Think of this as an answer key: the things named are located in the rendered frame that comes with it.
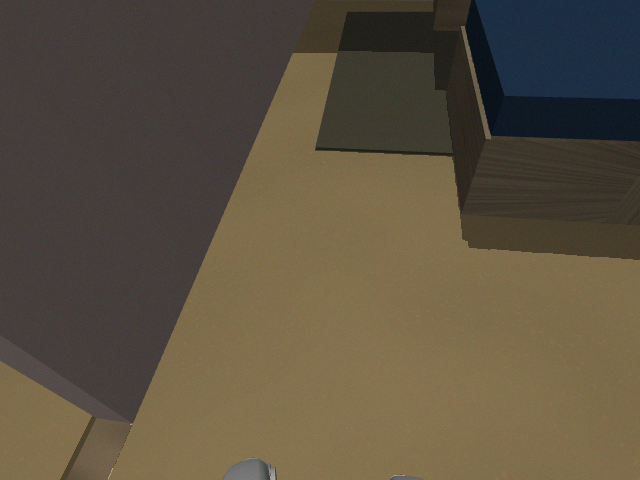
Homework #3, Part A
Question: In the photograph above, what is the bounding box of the bed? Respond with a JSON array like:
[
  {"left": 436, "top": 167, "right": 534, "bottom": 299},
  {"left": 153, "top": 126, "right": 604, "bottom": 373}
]
[{"left": 446, "top": 0, "right": 640, "bottom": 225}]

